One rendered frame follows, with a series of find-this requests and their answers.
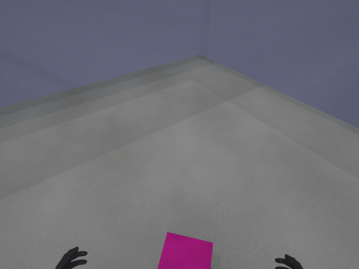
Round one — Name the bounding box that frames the carton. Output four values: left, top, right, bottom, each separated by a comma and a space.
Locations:
158, 232, 213, 269

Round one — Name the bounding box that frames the right robot hand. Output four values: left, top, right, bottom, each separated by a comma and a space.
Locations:
275, 254, 303, 269

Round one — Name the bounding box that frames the left robot hand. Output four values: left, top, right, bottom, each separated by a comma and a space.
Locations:
55, 247, 88, 269

